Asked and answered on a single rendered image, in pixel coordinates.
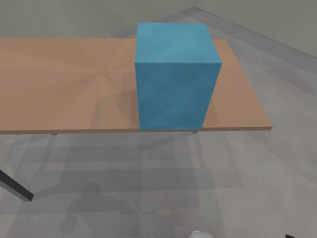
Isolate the table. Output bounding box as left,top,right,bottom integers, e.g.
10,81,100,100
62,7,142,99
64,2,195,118
0,38,273,202

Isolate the carton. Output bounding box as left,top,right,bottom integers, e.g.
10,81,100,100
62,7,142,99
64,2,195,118
135,22,222,131

